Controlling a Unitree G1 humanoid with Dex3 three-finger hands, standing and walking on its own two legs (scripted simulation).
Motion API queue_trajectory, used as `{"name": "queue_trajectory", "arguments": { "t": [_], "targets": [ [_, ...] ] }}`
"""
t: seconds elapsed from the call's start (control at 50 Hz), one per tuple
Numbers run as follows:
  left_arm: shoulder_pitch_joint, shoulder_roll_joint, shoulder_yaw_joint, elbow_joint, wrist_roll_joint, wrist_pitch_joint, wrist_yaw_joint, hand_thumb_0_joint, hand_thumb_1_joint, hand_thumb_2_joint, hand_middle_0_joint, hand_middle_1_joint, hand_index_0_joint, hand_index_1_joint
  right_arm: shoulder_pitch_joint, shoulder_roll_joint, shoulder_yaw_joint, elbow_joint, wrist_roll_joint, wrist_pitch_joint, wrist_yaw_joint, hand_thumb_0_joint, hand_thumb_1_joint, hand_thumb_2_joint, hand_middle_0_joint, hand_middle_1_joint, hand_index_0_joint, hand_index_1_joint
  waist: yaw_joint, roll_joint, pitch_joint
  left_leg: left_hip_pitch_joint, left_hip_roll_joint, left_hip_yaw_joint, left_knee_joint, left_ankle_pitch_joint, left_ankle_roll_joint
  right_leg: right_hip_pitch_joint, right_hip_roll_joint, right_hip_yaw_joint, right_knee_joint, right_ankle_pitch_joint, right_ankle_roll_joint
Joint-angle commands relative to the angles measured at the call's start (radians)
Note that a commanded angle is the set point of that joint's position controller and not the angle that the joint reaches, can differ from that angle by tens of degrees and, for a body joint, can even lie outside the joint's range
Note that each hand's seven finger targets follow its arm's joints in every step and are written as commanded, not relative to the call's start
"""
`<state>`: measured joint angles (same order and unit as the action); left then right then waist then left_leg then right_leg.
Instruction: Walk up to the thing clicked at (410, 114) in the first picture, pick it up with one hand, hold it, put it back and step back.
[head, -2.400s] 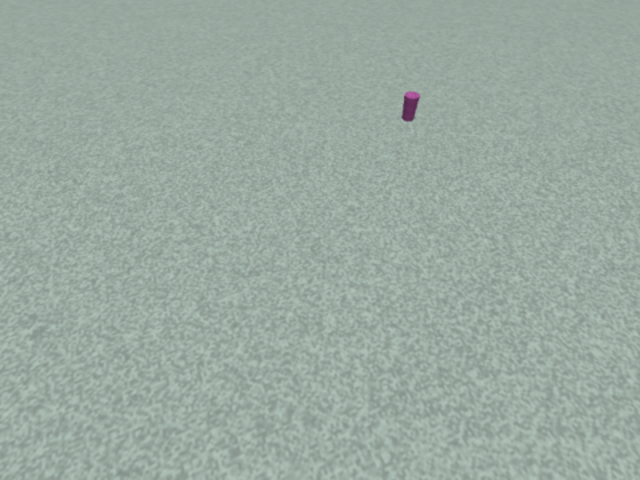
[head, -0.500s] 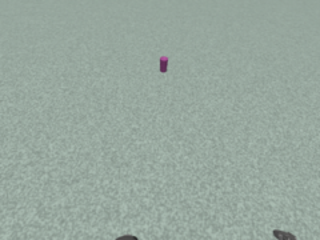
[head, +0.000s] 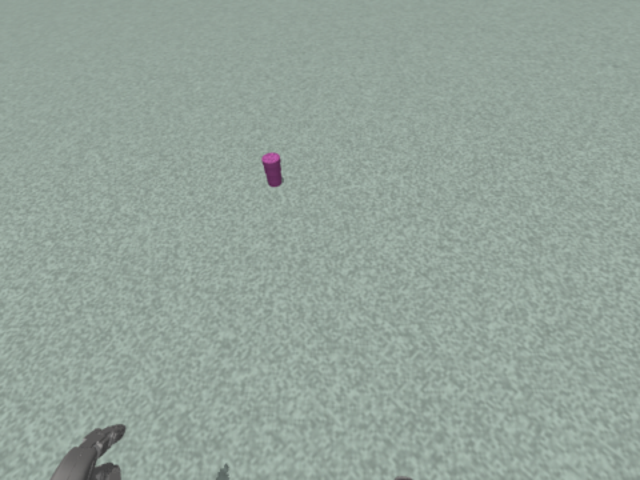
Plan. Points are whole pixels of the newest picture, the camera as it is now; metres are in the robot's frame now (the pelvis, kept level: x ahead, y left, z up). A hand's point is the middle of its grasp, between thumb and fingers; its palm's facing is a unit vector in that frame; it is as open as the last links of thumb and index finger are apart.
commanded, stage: walk up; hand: left
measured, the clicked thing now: (273, 170) +1.56 +0.29 -0.67
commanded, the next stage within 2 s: none
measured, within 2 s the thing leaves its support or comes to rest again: neither
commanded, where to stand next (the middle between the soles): +1.23 +0.07 m, yaw +0 degrees
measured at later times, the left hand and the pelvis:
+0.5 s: hand (136, 376) +0.31 +0.33 -0.14, palm faces -0.05 -0.93 -0.36, open 7.4 cm; pelvis +0.28 +0.05 +0.02, yaw -2 degrees
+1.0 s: hand (204, 232) +0.60 +0.26 -0.09, palm faces -0.01 -0.92 -0.40, open 7.4 cm; pelvis +0.51 -0.01 +0.02, yaw +0 degrees
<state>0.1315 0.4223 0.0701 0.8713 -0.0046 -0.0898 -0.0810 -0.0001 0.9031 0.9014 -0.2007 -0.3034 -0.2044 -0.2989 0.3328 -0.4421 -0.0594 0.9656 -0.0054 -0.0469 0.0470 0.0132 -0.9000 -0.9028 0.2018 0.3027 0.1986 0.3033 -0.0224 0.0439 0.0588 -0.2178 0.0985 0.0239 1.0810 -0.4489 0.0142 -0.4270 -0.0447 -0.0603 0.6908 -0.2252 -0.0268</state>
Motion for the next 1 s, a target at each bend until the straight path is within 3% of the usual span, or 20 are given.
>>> {"name": "queue_trajectory", "arguments": {
  "t": [0.0, 0.12, 0.24, 0.28, 0.3, 0.32, 0.34, 0.36, 0.42, 0.48, 0.56, 0.64, 0.72, 0.74, 0.76, 0.78, 0.8, 0.82, 0.88, 0.98],
  "targets": [
    [0.1, 0.297, 0.073, -0.032, -0.014, -0.017, 0.041, 0.0, 0.9, 0.9, -0.2, -0.3, -0.2, -0.3, -0.034, -0.204, -0.043, -0.096, 0.017, -0.048, -0.003, 0.0, -0.9, -0.9, 0.2, 0.3, 0.2, 0.3, 0.054, -0.174, -0.056, -0.396, 0.04, -0.076, 0.072, 0.145, 0.026, 0.325, -0.245, 0.395, -0.434, -0.091, -0.184],
    [0.089, 0.279, 0.065, -0.056, 0.003, -0.043, 0.038, 0.0, 0.9, 0.9, -0.2, -0.3, -0.2, -0.3, -0.092, -0.186, -0.062, -0.111, -0.013, -0.027, 0.039, 0.0, -0.9, -0.9, 0.2, 0.3, 0.2, 0.3, 0.038, -0.167, -0.003, -0.36, 0.058, -0.026, -0.227, 0.239, -0.026, 0.189, -0.21, 0.211, -0.514, -0.204, -0.205],
    [0.12, 0.288, 0.065, -0.044, 0.007, -0.037, 0.033, 0.0, 0.9, 0.9, -0.2, -0.3, -0.2, -0.3, -0.212, -0.153, -0.067, -0.139, -0.015, -0.048, 0.054, 0.0, -0.9, -0.9, 0.2, 0.3, 0.2, 0.3, 0.057, -0.121, -0.013, -0.166, 0.012, 0.04, -0.493, 0.366, -0.004, 0.199, -0.188, 0.114, -0.426, -0.018, -0.162],
    [0.095, 0.296, 0.062, -0.052, 0.013, -0.031, 0.036, 0.0, 0.9, 0.9, -0.2, -0.3, -0.2, -0.3, -0.122, -0.168, -0.078, -0.114, -0.012, -0.049, 0.048, 0.0, -0.9, -0.9, 0.2, 0.3, 0.2, 0.3, -0.005, -0.087, -0.053, 0.008, -0.021, 0.069, -0.538, 0.324, 0.014, 0.172, -0.19, 0.099, -0.294, 0.095, -0.141],
    [0.133, 0.261, 0.048, -0.049, 0.013, -0.028, 0.038, 0.0, 0.9, 0.9, -0.2, -0.3, -0.2, -0.3, -0.028, -0.206, -0.093, -0.081, -0.019, -0.054, 0.037, 0.0, -0.9, -0.9, 0.2, 0.3, 0.2, 0.3, -0.044, 0.016, -0.112, 0.174, -0.051, 0.076, -0.555, 0.263, 0.04, 0.133, -0.13, 0.042, -0.089, 0.209, -0.112],
    [0.172, 0.201, 0.023, -0.052, 0.011, -0.024, 0.042, 0.0, 0.9, 0.9, -0.2, -0.3, -0.2, -0.3, 0.129, -0.266, -0.118, -0.046, -0.037, -0.058, 0.022, 0.0, -0.9, -0.9, 0.2, 0.3, 0.2, 0.3, -0.115, 0.176, -0.194, 0.366, 0.033, -0.057, -0.597, 0.117, 0.092, -0.011, -0.069, -0.002, 0.219, 0.165, -0.071],
    [0.202, 0.119, 0.001, -0.069, -0.003, -0.022, 0.044, 0.0, 0.9, 0.9, -0.2, -0.3, -0.2, -0.3, 0.156, -0.344, -0.133, -0.072, -0.037, -0.064, 0.006, 0.0, -0.9, -0.9, 0.2, 0.3, 0.2, 0.3, -0.108, 0.366, -0.213, 0.485, 0.29, -0.535, -0.741, -0.052, 0.159, -0.281, 0.083, 0.018, 0.478, -0.298, -0.022],
    [0.192, 0.238, 0.023, -0.052, -0.005, -0.016, 0.062, 0.0, 0.9, 0.9, -0.2, -0.3, -0.2, -0.3, 0.109, -0.366, -0.138, -0.099, 0.006, -0.062, 0.006, 0.0, -0.9, -0.9, 0.2, 0.3, 0.2, 0.3, -0.096, 0.177, -0.236, 0.438, 0.367, -0.705, -0.835, -0.102, 0.242, -0.31, 0.06, 0.132, 0.548, -0.293, -0.038],
    [0.199, 0.25, 0.018, 0.006, -0.01, -0.02, 0.053, 0.0, 0.9, 0.9, -0.2, -0.3, -0.2, -0.3, -0.04, -0.251, -0.091, -0.139, 0.016, -0.06, -0.008, 0.0, -0.9, -0.9, 0.2, 0.3, 0.2, 0.3, -0.015, 0.05, -0.083, 0.224, 0.238, -0.3, -0.804, 0.2, 0.179, -0.244, -0.05, 0.163, 0.469, -0.11, -0.016],
    [0.212, 0.219, 0.018, 0.025, 0.001, 0.0, 0.031, 0.0, 0.9, 0.9, -0.2, -0.3, -0.2, -0.3, -0.07, -0.229, -0.074, -0.152, 0.013, -0.071, -0.006, 0.0, -0.9, -0.9, 0.2, 0.3, 0.2, 0.3, 0.016, 0.083, -0.043, 0.085, 0.2, -0.135, -0.833, 0.328, 0.195, -0.142, -0.085, 0.107, 0.332, -0.085, 0.021],
    [0.09, 0.197, 0.026, -0.012, 0.015, 0.007, 0.005, 0.0, 0.9, 0.9, -0.2, -0.3, -0.2, -0.3, -0.062, -0.253, -0.078, -0.16, 0.006, -0.076, 0.001, 0.0, -0.9, -0.9, 0.2, 0.3, 0.2, 0.3, -0.006, 0.086, 0.012, 0.045, 0.198, -0.096, -0.876, 0.221, 0.232, -0.137, -0.107, 0.052, 0.112, -0.014, 0.034],
    [0.025, 0.179, 0.036, -0.02, 0.013, 0.002, -0.004, 0.0, 0.9, 0.9, -0.2, -0.3, -0.2, -0.3, -0.056, -0.24, -0.071, -0.158, 0.008, -0.072, 0.006, 0.0, -0.9, -0.9, 0.2, 0.3, 0.2, 0.3, -0.001, 0.078, -0.002, 0.029, 0.138, -0.016, -0.815, 0.315, 0.174, 0.003, -0.054, -0.009, -0.058, 0.134, 0.013],
    [0.117, 0.209, 0.06, 0.015, 0.013, 0.0, 0.006, 0.0, 0.9, 0.9, -0.2, -0.3, -0.2, -0.3, -0.081, -0.231, -0.064, -0.172, 0.005, -0.057, -0.005, 0.0, -0.9, -0.9, 0.2, 0.3, 0.2, 0.3, 0.08, -0.004, -0.041, -0.104, 0.122, 0.002, -0.61, 0.27, 0.132, 0.297, -0.009, -0.024, -0.093, 0.06, -0.014],
    [0.201, 0.24, 0.073, 0.033, 0.015, -0.011, 0.018, 0.0, 0.9, 0.9, -0.2, -0.3, -0.2, -0.3, -0.052, -0.188, -0.047, -0.17, 0.002, -0.057, -0.004, 0.0, -0.9, -0.9, 0.2, 0.3, 0.2, 0.3, 0.119, -0.109, -0.102, -0.158, 0.053, 0.065, -0.376, 0.351, 0.102, 0.453, -0.01, 0.008, -0.165, -0.038, -0.044],
    [0.32, 0.326, 0.101, 0.04, 0.023, -0.022, 0.033, 0.0, 0.9, 0.9, -0.2, -0.3, -0.2, -0.3, -0.015, -0.116, -0.024, -0.187, 0.005, -0.06, -0.003, 0.0, -0.9, -0.9, 0.2, 0.3, 0.2, 0.3, 0.164, -0.341, -0.181, -0.299, -0.055, 0.112, -0.034, 0.179, 0.051, 0.577, -0.241, 0.342, -0.287, -0.186, -0.1],
    [0.334, 0.389, 0.103, 0.028, 0.005, -0.022, 0.041, 0.0, 0.9, 0.9, -0.2, -0.3, -0.2, -0.3, -0.014, -0.163, -0.033, -0.184, 0.012, -0.053, -0.011, 0.0, -0.9, -0.9, 0.2, 0.3, 0.2, 0.3, 0.164, -0.341, -0.172, -0.474, -0.132, 0.028, 0.1, -0.069, 0.029, 0.627, -0.421, 0.721, -0.453, -0.229, -0.193],
    [0.28, 0.368, 0.091, 0.008, -0.005, -0.018, 0.046, 0.0, 0.9, 0.9, -0.2, -0.3, -0.2, -0.3, -0.061, -0.22, -0.045, -0.159, 0.004, -0.044, -0.022, 0.0, -0.9, -0.9, 0.2, 0.3, 0.2, 0.3, 0.15, -0.191, -0.118, -0.473, -0.071, -0.087, 0.169, -0.049, 0.032, 0.52, -0.425, 0.703, -0.444, -0.212, -0.228],
    [0.213, 0.334, 0.083, -0.004, -0.012, -0.018, 0.05, 0.0, 0.9, 0.9, -0.2, -0.3, -0.2, -0.3, -0.041, -0.211, -0.045, -0.135, 0.016, -0.04, -0.023, 0.0, -0.9, -0.9, 0.2, 0.3, 0.2, 0.3, 0.115, -0.147, -0.082, -0.448, -0.044, -0.138, 0.156, 0.042, 0.033, 0.456, -0.367, 0.536, -0.432, -0.134, -0.189],
    [0.091, 0.257, 0.056, -0.032, -0.006, -0.02, 0.054, 0.0, 0.9, 0.9, -0.2, -0.3, -0.2, -0.3, 0.019, -0.19, -0.046, -0.085, 0.012, -0.023, -0.004, 0.0, -0.9, -0.9, 0.2, 0.3, 0.2, 0.3, 0.025, -0.207, -0.011, -0.336, -0.003, -0.098, 0.009, 0.158, 0.018, 0.239, -0.223, 0.239, -0.473, -0.104, -0.141],
    [0.125, 0.251, 0.062, -0.051, 0.004, -0.038, 0.052, 0.0, 0.9, 0.9, -0.2, -0.3, -0.2, -0.3, -0.039, -0.172, -0.056, -0.097, -0.012, -0.009, 0.023, 0.0, -0.9, -0.9, 0.2, 0.3, 0.2, 0.3, 0.04, -0.161, 0.001, -0.384, 0.003, -0.074, -0.188, 0.265, -0.029, 0.266, -0.228, 0.138, -0.514, -0.101, -0.174]
  ]
}}
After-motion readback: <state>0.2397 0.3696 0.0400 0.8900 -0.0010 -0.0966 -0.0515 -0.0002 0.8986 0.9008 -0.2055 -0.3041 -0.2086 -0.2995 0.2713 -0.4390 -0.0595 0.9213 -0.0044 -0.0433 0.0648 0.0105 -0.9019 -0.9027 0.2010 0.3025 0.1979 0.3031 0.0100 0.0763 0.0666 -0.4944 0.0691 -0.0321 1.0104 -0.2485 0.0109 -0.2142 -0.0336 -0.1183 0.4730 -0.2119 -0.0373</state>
